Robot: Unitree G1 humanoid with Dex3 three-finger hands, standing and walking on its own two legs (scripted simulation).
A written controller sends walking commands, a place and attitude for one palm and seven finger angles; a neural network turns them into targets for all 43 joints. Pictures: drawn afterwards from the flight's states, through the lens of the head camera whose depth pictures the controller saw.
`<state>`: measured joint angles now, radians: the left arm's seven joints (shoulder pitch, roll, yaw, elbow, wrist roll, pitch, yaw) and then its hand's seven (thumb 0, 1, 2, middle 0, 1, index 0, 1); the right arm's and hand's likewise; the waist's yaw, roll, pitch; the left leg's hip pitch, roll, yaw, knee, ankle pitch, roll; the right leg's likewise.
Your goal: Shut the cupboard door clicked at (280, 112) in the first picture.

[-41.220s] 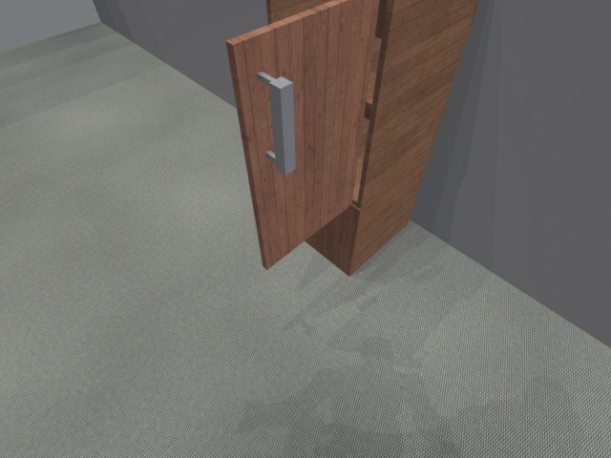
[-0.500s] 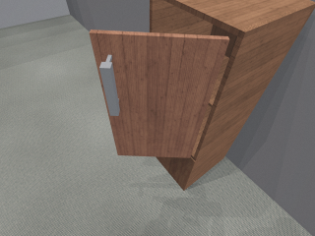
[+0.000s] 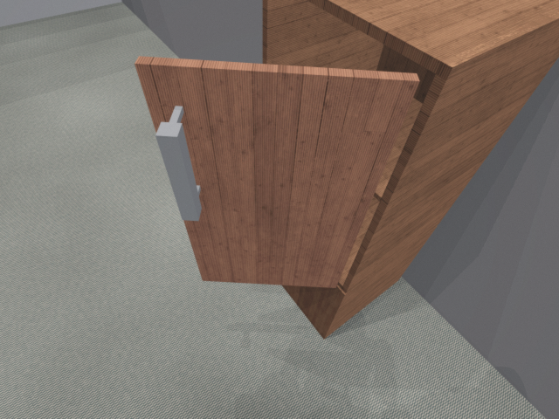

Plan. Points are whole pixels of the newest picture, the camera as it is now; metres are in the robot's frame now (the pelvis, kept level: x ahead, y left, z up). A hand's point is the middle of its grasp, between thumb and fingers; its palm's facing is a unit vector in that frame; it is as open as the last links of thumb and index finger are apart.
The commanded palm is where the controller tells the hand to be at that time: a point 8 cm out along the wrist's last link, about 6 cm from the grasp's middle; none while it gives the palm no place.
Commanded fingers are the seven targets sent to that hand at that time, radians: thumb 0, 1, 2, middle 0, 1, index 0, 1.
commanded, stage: come to a stop and stand still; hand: left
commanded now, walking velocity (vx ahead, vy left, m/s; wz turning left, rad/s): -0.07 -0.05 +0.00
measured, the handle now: (185, 166) +0.43 +0.18 +0.10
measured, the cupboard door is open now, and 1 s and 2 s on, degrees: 52 52 52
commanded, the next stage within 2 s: look again from close up in 0.54 s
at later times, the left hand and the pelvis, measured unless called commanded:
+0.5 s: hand out of the picture +0.06 +0.15 -0.15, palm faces -0.04 -0.96 -0.27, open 7.4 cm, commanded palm none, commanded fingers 0.00 0.90 0.90 -0.20 -0.30 -0.20 -0.30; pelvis -0.01 -0.04 +0.00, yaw -1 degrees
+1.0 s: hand out of the picture +0.04 +0.15 -0.17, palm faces -0.03 -0.98 -0.22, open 7.4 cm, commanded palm none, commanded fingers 0.00 0.90 0.90 -0.20 -0.30 -0.20 -0.30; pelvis +0.01 -0.03 +0.00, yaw -1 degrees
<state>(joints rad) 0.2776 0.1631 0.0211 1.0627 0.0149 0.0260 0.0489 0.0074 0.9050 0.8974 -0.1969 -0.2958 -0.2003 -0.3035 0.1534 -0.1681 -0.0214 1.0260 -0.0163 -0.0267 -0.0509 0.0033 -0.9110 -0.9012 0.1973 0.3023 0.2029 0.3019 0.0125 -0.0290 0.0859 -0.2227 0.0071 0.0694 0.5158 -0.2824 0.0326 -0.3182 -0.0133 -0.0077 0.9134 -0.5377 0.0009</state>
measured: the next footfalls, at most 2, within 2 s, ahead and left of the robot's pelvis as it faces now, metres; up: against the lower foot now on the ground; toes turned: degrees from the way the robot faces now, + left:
right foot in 0.14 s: +0.04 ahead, -0.14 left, +0.00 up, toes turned -2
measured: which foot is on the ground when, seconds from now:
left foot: down 0.00-1.00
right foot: up 0.00-0.12, down 0.14-1.00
